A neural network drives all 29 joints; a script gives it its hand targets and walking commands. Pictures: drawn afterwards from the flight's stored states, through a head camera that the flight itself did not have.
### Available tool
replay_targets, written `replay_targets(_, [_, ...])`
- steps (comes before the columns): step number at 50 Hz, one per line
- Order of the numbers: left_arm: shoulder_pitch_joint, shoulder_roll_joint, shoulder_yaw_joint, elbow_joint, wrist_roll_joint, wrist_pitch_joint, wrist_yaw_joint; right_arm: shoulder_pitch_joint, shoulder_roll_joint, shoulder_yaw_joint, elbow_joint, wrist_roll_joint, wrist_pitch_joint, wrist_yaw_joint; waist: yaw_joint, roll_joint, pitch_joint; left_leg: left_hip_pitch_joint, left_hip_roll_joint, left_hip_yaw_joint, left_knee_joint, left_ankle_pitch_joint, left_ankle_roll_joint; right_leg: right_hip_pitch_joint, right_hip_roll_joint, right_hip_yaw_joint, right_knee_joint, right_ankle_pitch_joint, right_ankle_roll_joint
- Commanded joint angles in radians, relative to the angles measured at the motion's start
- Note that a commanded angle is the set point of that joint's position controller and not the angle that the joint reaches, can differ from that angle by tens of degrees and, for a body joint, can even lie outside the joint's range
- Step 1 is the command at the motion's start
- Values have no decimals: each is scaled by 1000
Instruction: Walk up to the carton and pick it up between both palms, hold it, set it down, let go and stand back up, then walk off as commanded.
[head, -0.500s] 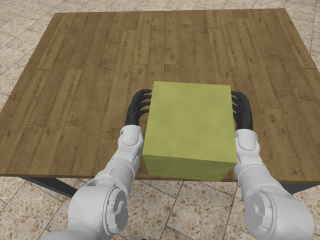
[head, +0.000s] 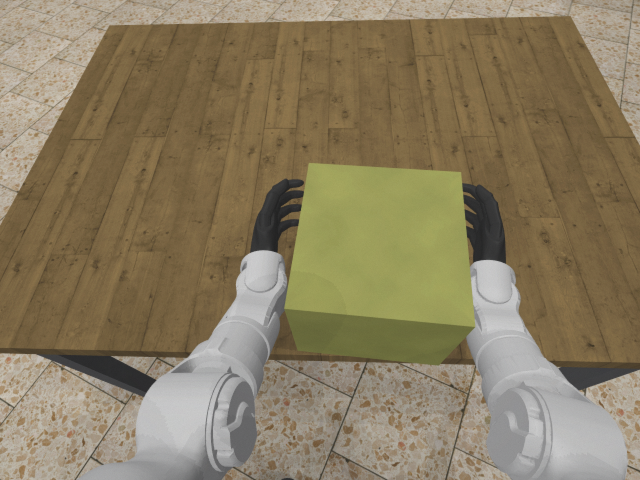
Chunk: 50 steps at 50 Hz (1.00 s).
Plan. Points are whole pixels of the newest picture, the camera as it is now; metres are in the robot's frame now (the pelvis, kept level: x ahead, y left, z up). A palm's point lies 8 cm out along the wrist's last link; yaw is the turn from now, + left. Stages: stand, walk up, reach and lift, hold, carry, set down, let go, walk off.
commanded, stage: reach and lift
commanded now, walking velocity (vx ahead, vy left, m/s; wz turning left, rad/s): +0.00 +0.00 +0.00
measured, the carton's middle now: (375, 266) +0.40 -0.04 +0.00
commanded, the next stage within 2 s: none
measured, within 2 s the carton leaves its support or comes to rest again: leaves its support in 0.58 s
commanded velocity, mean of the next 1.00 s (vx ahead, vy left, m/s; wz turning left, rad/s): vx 0.00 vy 0.00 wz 0.00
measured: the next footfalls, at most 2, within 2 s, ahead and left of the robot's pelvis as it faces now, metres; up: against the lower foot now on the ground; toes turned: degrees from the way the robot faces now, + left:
none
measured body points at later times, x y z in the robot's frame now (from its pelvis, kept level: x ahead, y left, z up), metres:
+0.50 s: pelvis -0.01 +0.00 +0.00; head +0.09 +0.00 +0.44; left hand +0.42 +0.10 +0.02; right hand +0.40 -0.19 +0.01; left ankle +0.01 +0.14 -0.73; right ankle +0.00 -0.10 -0.73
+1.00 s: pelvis -0.02 +0.00 +0.00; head +0.04 +0.00 +0.44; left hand +0.40 +0.10 +0.05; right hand +0.40 -0.18 +0.04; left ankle +0.01 +0.14 -0.73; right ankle +0.00 -0.10 -0.73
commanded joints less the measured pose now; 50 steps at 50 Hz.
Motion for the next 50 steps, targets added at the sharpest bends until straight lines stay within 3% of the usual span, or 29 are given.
replay_targets(1, [-396, -617, -162, -88, 113, -57, -142, -462, 721, 266, -23, -236, -46, 145, -100, -6, -822, 242, -17, 64, 13, 282, -6, 585, -6, -36, -30, 886, 64])
replay_targets(4, [-448, -658, -210, -142, 103, -69, -137, -488, 741, 280, -23, -235, -75, 137, -118, 17, -862, 281, -20, 63, 23, 333, -16, 613, -9, -38, -21, 946, 62])
replay_targets(5, [-411, -658, -216, -129, 96, -69, -132, -520, 754, 316, -84, -218, -88, 138, -90, 7, -887, 290, -15, 58, 27, 364, -14, 626, -3, -35, -18, 984, 62])
replay_targets(6, [-437, -674, -233, -139, 82, -73, -129, -526, 733, 317, -76, -215, -103, 136, -113, 8, -910, 285, -12, 48, 30, 373, -17, 616, 2, -42, -22, 988, 58])
replay_targets(10, [-483, -669, -258, -177, 74, -97, -124, -529, 730, 348, -54, -225, -127, 130, -95, 6, -925, 301, -11, 59, 39, 389, -27, 613, 4, -53, -19, 984, 60])
replay_targets(11, [-499, -671, -291, -188, 52, -103, -122, -535, 719, 344, -37, -220, -132, 127, -112, 11, -925, 313, -12, 49, 35, 393, -29, 588, 11, -59, -23, 982, 58])
replay_targets(13, [-451, -675, -287, -163, 58, -92, -117, -526, 713, 362, -54, -205, -142, 127, -106, 1, -925, 331, -12, 39, 36, 411, -30, 599, 10, -56, -36, 1009, 50])
replay_targets(14, [-464, -666, -287, -184, 55, -97, -116, -534, 712, 385, -36, -182, -145, 133, -75, 13, -914, 333, -9, 47, 43, 424, -29, 596, 11, -57, -31, 993, 48])
replay_targets(18, [-475, -669, -316, -192, 29, -107, -110, -536, 710, 396, -9, -191, -164, 131, -84, -6, -939, 342, -4, 42, 47, 413, -28, 575, 16, -69, -34, 970, 47])
replay_targets(19, [-493, -679, -329, -216, 20, -107, -110, -529, 697, 399, -14, -199, -160, 132, -103, -6, -950, 323, -4, 38, 45, 389, -29, 562, 14, -66, -30, 955, 50])
replay_targets(21, [-534, -677, -339, -212, 9, -107, -107, -563, 714, 406, -35, -175, -159, 129, -85, 10, -938, 299, -13, 45, 40, 347, -27, 574, 15, -55, -38, 890, 44])
replay_targets(24, [-565, -675, -356, -237, -10, -96, -102, -591, 682, 398, -45, -184, -155, 137, -96, 15, -949, 337, -5, 37, 38, 327, -31, 522, 20, -64, -54, 807, 33])
replay_targets(25, [-579, -662, -354, -238, -10, -99, -100, -596, 684, 400, -48, -172, -152, 140, -69, 15, -959, 340, -3, 46, 45, 327, -30, 500, 24, -63, -55, 788, 32])
replay_targets(26, [-554, -642, -352, -203, -22, -88, -100, -603, 677, 386, -45, -183, -147, 137, -91, 3, -951, 304, -11, 49, 41, 279, -23, 514, 18, -63, -51, 786, 36])
replay_targets(28, [-613, -672, -387, -263, -41, -92, -97, -596, 716, 427, -61, -169, -136, 142, -85, 19, -959, 324, -10, 54, 35, 259, -16, 508, 20, -58, -44, 731, 36])
replay_targets(31, [-629, -653, -377, -244, -38, -74, -97, -619, 679, 396, -66, -177, -122, 148, -83, 18, -916, 320, -1, 51, 7, 178, -19, 470, 24, -62, -73, 579, 27])
replay_targets(32, [-661, -660, -392, -254, -56, -76, -95, -652, 681, 388, -71, -195, -116, 154, -97, 14, -959, 302, -2, 54, 17, 165, -16, 452, 18, -60, -55, 579, 32])
replay_targets(33, [-651, -656, -392, -238, -59, -63, -97, -629, 685, 395, -60, -181, -103, 152, -91, 27, -916, 302, -7, 60, 13, 170, -17, 457, 18, -61, -57, 575, 28])
replay_targets(35, [-644, -647, -370, -219, -53, -53, -101, -663, 687, 401, -80, -170, -102, 156, -66, -17, -910, 312, 2, 54, 11, 166, -6, 449, 26, -64, -73, 513, 25])
replay_targets(36, [-635, -648, -385, -224, -63, -45, -97, -669, 664, 378, -79, -188, -101, 159, -89, 7, -904, 306, 4, 48, 1, 148, -11, 446, 27, -70, -77, 493, 15])
replay_targets(37, [-669, -627, -364, -250, -69, -42, -99, -660, 688, 389, -68, -183, -80, 159, -81, -30, -906, 294, 1, 58, -2, 130, 2, 460, 22, -62, -65, 485, 30])
replay_targets(39, [-714, -629, -389, -248, -69, -30, -101, -685, 700, 405, -88, -163, -65, 158, -79, 0, -897, 263, -4, 61, -12, 75, 3, 476, 15, -45, -65, 451, 32])
replay_targets(40, [-695, -620, -364, -215, -71, -24, -109, -703, 694, 416, -124, -160, -67, 159, -69, -38, -880, 253, -6, 60, -18, 65, 13, 488, 11, -32, -68, 451, 38])
replay_targets(42, [-715, -620, -404, -255, -95, -14, -114, -686, 721, 438, -108, -156, -42, 157, -84, -23, -895, 252, -10, 56, -12, 60, 15, 506, 11, -27, -47, 475, 43])
replay_targets(44, [-744, -588, -370, -264, -83, -11, -119, -678, 714, 438, -103, -156, -22, 158, -78, -26, -881, 247, -11, 58, -23, 70, 20, 543, -1, -12, -56, 509, 50])
replay_targets(45, [-747, -591, -380, -294, -84, -5, -116, -664, 714, 433, -102, -144, -8, 156, -101, -23, -895, 267, -9, 50, -27, 82, 15, 550, 10, -21, -47, 524, 46])
replay_targets(47, [-745, -592, -370, -265, -84, 10, -125, -678, 713, 444, -103, -133, 6, 152, -84, -16, -872, 254, -16, 64, -20, 97, 14, 566, 3, -16, -60, 539, 53])
replay_targets(49, [-699, -610, -414, -317, -108, 17, -127, -675, 722, 500, -145, -95, 8, 145, -102, -25, -919, 303, -17, 46, -16, 147, 10, 602, 11, -13, -44, 635, 59])
replay_targets(50, [-684, -625, -439, -326, -130, 21, -130, -692, 740, 534, -213, -74, 10, 146, -88, -29, -955, 285, -18, 43, -12, 150, 14, 619, 6, -2, -43, 635, 61])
